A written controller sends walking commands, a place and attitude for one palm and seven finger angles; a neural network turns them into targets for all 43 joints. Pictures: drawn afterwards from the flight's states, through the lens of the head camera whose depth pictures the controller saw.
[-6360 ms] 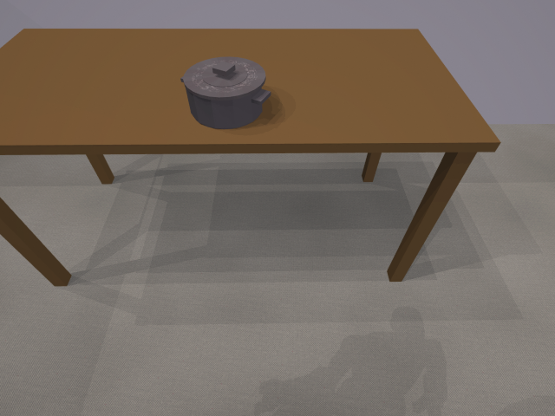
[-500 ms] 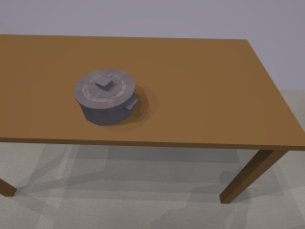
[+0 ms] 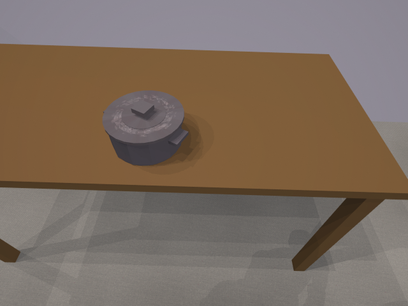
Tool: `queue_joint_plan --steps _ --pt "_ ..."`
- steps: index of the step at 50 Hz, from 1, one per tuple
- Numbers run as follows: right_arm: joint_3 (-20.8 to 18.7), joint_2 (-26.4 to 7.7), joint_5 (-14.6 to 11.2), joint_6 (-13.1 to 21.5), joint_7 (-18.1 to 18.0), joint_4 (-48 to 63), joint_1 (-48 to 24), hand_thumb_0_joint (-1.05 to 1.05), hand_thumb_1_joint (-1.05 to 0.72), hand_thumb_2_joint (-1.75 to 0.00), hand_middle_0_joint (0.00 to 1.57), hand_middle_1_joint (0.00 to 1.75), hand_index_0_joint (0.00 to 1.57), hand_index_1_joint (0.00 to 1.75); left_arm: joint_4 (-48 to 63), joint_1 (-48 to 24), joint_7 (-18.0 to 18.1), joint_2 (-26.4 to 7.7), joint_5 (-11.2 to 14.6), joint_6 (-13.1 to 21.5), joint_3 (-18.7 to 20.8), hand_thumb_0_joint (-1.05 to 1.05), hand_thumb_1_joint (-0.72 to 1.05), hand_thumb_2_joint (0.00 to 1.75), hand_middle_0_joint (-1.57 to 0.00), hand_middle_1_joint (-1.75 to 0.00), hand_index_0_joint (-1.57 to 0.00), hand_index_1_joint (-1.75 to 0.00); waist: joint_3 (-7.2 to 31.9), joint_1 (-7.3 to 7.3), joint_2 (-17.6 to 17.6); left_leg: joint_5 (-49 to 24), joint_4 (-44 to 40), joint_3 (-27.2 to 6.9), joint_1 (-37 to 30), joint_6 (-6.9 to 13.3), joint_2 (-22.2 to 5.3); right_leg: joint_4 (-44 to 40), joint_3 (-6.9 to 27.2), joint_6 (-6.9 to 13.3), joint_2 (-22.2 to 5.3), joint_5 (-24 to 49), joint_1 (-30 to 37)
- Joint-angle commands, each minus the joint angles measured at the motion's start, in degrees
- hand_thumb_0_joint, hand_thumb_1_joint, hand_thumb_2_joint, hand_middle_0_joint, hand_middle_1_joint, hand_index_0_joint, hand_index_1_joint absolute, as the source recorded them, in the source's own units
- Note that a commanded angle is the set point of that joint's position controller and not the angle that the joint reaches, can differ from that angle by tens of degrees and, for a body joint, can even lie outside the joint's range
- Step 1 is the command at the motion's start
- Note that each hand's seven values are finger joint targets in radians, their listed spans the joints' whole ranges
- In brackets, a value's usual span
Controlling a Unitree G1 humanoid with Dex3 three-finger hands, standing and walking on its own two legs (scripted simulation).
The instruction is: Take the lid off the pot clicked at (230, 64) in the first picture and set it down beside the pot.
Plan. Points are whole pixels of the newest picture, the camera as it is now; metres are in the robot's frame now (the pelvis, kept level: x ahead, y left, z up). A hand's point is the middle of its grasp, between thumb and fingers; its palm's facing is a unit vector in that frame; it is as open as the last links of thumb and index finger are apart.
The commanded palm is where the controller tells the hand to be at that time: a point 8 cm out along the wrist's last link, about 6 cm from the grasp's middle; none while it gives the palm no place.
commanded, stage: shuffle to correct the standing spot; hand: left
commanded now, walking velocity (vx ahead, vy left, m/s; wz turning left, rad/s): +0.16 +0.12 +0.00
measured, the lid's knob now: (142, 108) +0.54 +0.19 +0.08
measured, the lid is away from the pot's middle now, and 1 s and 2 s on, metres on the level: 0.00 0.00 0.00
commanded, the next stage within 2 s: come to a stop and stand still in 0.34 s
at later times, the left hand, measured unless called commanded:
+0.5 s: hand out of the picture +0.04 +0.19 -0.19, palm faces +0.08 -0.98 -0.19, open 7.4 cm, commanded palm none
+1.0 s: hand out of the picture +0.12 +0.21 -0.17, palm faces +0.03 -0.96 -0.26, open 7.4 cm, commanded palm none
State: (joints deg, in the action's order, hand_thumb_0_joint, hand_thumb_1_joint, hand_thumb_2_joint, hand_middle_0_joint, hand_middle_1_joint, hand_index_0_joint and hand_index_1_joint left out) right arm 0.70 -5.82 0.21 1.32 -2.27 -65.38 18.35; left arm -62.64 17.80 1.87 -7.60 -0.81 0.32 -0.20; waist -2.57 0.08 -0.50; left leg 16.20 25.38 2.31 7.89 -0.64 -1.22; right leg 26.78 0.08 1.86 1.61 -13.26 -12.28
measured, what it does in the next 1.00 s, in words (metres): shifts its weight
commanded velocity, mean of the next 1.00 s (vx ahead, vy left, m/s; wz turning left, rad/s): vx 0.06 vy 0.03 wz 0.00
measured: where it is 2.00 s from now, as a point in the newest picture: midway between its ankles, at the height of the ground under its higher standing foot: outside the picture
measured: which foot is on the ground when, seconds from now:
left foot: down 0.00-1.00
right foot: down 0.00-1.00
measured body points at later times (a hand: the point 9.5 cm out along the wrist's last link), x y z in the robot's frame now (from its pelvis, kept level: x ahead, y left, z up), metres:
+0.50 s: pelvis +0.05 +0.03 -0.01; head +0.08 +0.03 +0.44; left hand +0.03 +0.25 -0.17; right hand +0.01 -0.18 -0.17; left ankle -0.02 +0.12 -0.73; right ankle +0.01 -0.10 -0.74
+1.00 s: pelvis +0.08 +0.02 -0.01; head +0.10 +0.01 +0.44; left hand +0.12 +0.26 -0.15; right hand +0.13 -0.21 -0.17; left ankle +0.00 +0.13 -0.74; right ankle +0.04 -0.09 -0.74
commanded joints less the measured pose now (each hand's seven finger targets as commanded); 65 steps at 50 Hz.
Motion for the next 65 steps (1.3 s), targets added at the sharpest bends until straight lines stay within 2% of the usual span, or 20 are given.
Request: queue_joint_plan --steps 1,5,10,14,17,20,23,25,27,29,30,32,36,37,39,41,44,50,59,65 --pt "-1.1 -4.7 0.2 0.6 0.0 0.8 5.8 0.0 -0.9 -0.9 0.2 0.3 0.2 0.3 1.3 5.2 0.5 -5.4 0.1 0.8 1.0 0.0 0.9 0.9 -0.2 -0.3 -0.2 -0.3 -3.3 0.28 1.4 -1.9 -4.5 -3.6 3.2 2.2 -3.8 -5.8 6.7 1.8 -6.8 -0.4 -1.8" --pt "-1.5 -4.8 0.8 -0.4 0.5 2.2 6.5 0.0 -0.9 -0.9 0.2 0.3 0.2 0.3 2.6 5.6 0.2 -6.7 -0.3 0.3 1.9 0.0 0.9 0.9 -0.2 -0.3 -0.2 -0.3 -6.7 0.73 -1.0 8.2 -1.8 -2.2 7.4 2.5 -1.6 -8.0 10.0 3.3 -7.7 -17.5 -5.8" --pt "-1.6 -4.0 1.0 0.0 0.7 3.5 8.2 0.0 -0.9 -0.9 0.2 0.3 0.2 0.3 4.0 5.8 0.1 -6.8 -0.3 0.3 2.7 0.0 0.9 0.9 -0.2 -0.3 -0.2 -0.3 -6.2 0.45 -1.8 6.7 -0.2 -1.6 6.8 3.0 -0.9 -6.8 11.0 4.9 -8.6 -18.1 -7.7" --pt "-1.6 -5.8 0.6 1.1 0.4 3.5 9.9 0.0 -0.9 -0.9 0.2 0.3 0.2 0.3 4.7 5.5 0.0 -4.4 -0.5 0.7 2.2 0.0 0.9 0.9 -0.2 -0.3 -0.2 -0.3 -4.0 0.06 5.5 -2.2 -4.7 -7.6 2.6 5.8 -5.9 3.6 2.6 3.3 -4.0 -5.4 -7.3" --pt "-1.8 -6.9 0.5 1.5 -0.2 3.1 10.5 0.0 -0.9 -0.9 0.2 0.3 0.2 0.3 4.4 5.5 0.1 -2.6 -0.3 1.3 1.6 0.0 0.9 0.9 -0.2 -0.3 -0.2 -0.3 -3.2 0.72 6.9 -21.7 -4.4 -10.5 -1.3 9.1 -9.4 9.2 -2.0 2.4 -2.0 -5.6 -7.8" --pt "-1.8 -6.6 0.3 1.5 -0.3 4.3 7.6 0.0 -0.9 -0.9 0.2 0.3 0.2 0.3 2.8 9.3 0.4 -3.9 -0.1 1.7 2.1 0.0 0.9 0.9 -0.2 -0.3 -0.2 -0.3 -3.7 2.78 1.2 -22.3 3.5 -5.5 4.2 6.4 -4.8 3.6 4.4 4.6 -5.8 4.3 -0.5" --pt "-2.0 -4.3 0.2 1.1 0.0 6.7 4.1 0.0 -0.9 -0.9 0.2 0.3 0.2 0.3 1.3 14.5 0.9 -9.3 -0.1 1.9 3.8 0.0 0.9 0.9 -0.2 -0.3 -0.2 -0.3 -1.7 3.37 -13.1 5.3 15.5 2.3 18.0 1.7 1.8 -3.8 18.7 10.6 -18.3 22.8 12.0" --pt "-1.7 -2.6 0.0 0.9 0.0 6.2 3.0 0.0 -0.9 -0.9 0.2 0.3 0.2 0.3 2.4 10.2 1.4 -7.6 -0.5 1.5 3.3 0.0 0.9 0.9 -0.2 -0.3 -0.2 -0.3 -2.8 1.39 -8.8 10.3 9.2 0.1 13.1 1.3 0.0 -2.1 14.8 10.5 -17.7 29.1 6.9" --pt "-1.9 -3.8 0.3 1.7 0.0 2.6 9.2 0.0 -0.9 -0.9 0.2 0.3 0.2 0.3 4.8 3.5 1.2 -5.2 0.3 1.1 2.3 0.0 0.9 0.9 -0.2 -0.3 -0.2 -0.3 -0.9 -1.8 0.4 -19.8 -3.4 -3.2 -3.4 3.0 -3.8 8.0 2.9 3.4 -7.7 26.9 -2.1" --pt "-2.0 -6.6 0.3 1.8 -0.9 1.7 11.1 0.0 -0.9 -0.9 0.2 0.3 0.2 0.3 4.8 3.0 1.5 -2.9 0.5 0.7 1.6 0.0 0.9 0.9 -0.2 -0.3 -0.2 -0.3 0.5 -1.54 11.5 -58.4 -1.5 -9.6 -9.3 7.5 -12.1 11.3 -2.0 -0.6 -4.1 -2.9 -5.9" --pt "-1.6 -6.7 0.2 1.4 -1.1 1.6 9.7 0.0 -0.9 -0.9 0.2 0.3 0.2 0.3 4.4 3.4 1.5 -3.0 0.6 0.2 1.5 0.0 0.9 0.9 -0.2 -0.3 -0.2 -0.3 -0.3 -0.46 10.7 -66.6 -1.6 -9.4 -10.2 8.5 -13.5 12.8 -2.1 -0.9 -4.1 -12.4 -6.9" --pt "-1.8 -7.2 0.4 0.8 -1.2 2.5 6.9 0.0 -0.9 -0.9 0.2 0.3 0.2 0.3 4.0 3.2 1.3 -2.9 0.6 -0.3 1.5 0.0 0.9 0.9 -0.2 -0.3 -0.2 -0.3 -2.9 0.6 6.4 -62.7 -1.3 -7.9 -8.6 8.8 -12.5 9.2 -2.4 -0.4 -4.9 -13.1 -6.0" --pt "-1.7 -6.3 -0.2 0.8 -1.2 3.7 4.1 0.0 -0.9 -0.9 0.2 0.3 0.2 0.3 1.7 6.5 1.2 -4.6 0.7 0.9 1.3 0.0 0.9 0.9 -0.2 -0.3 -0.2 -0.3 0.2 0.74 4.5 -34.7 -0.7 -4.3 -4.2 3.1 -6.1 -0.5 2.3 1.9 -8.7 18.8 3.0" --pt "-1.2 -8.3 1.1 1.1 -0.4 7.2 1.1 0.0 -0.9 -0.9 0.2 0.3 0.2 0.3 3.4 2.9 1.7 -9.4 1.7 2.0 0.6 0.0 0.9 0.9 -0.2 -0.3 -0.2 -0.3 4.9 -0.13 5.8 -45.7 -0.8 -4.4 -4.8 2.7 -1.7 7.1 0.0 2.5 -3.4 26.5 6.1" --pt "-3.4 -10.9 1.0 1.4 -0.3 7.3 3.3 0.0 -0.9 -0.9 0.2 0.3 0.2 0.3 4.7 3.4 2.0 -6.2 1.2 1.4 0.6 0.0 0.9 0.9 -0.2 -0.3 -0.2 -0.3 7.1 -0.43 8.4 -63.6 2.2 -5.5 -10.1 1.7 -7.6 7.6 -2.5 1.8 -3.8 11.7 -0.1" --pt "-3.6 -10.4 0.8 0.7 -0.3 7.9 1.5 0.0 -0.9 -0.9 0.2 0.3 0.2 0.3 4.5 4.7 2.1 -6.2 1.0 1.9 1.2 0.0 0.9 0.9 -0.2 -0.3 -0.2 -0.3 6.6 0.88 5.8 -53.0 5.6 -4.5 -8.4 2.6 -6.4 2.4 -1.4 2.4 -4.8 17.4 1.6" --pt "-3.5 -8.5 0.5 -0.6 0.2 9.6 -1.8 0.0 -0.9 -0.9 0.2 0.3 0.2 0.3 5.0 3.2 1.9 -8.1 0.7 1.8 1.5 0.0 0.9 0.9 -0.2 -0.3 -0.2 -0.3 0.3 -0.25 -1.0 -18.0 3.4 -3.1 1.6 1.3 -2.6 -0.4 5.3 3.5 -9.4 30.3 2.9" --pt "-3.8 -9.6 0.5 -0.5 0.2 9.3 -3.3 0.0 -0.9 -0.9 0.2 0.3 0.2 0.3 6.9 2.0 2.3 -10.0 0.7 2.2 2.1 0.0 0.9 0.9 -0.2 -0.3 -0.2 -0.3 7.7 -0.22 -1.0 -23.5 5.0 -2.8 0.2 1.3 -2.4 2.8 5.1 2.8 -10.2 42.9 9.3" --pt "-3.3 -10.0 0.8 -0.8 1.0 8.7 -6.0 0.0 -0.9 -0.9 0.2 0.3 0.2 0.3 8.3 -1.8 1.7 -9.5 0.4 1.2 1.3 0.0 0.9 0.9 -0.2 -0.3 -0.2 -0.3 0.2 -0.48 0.0 -13.9 -1.2 -4.6 -0.7 2.0 -3.8 -3.9 5.3 0.7 -8.0 12.1 -0.8" --pt "-2.8 -9.5 0.8 -0.5 1.4 7.5 -5.0 0.0 -0.9 -0.9 0.2 0.3 0.2 0.3 7.7 -0.8 1.4 -9.6 0.2 1.4 1.0 0.0 0.9 0.9 -0.2 -0.3 -0.2 -0.3 0.0 -0.42 0.2 -8.5 -2.7 -4.5 0.3 2.2 -3.5 -6.4 6.6 0.7 -8.0 4.5 -1.7"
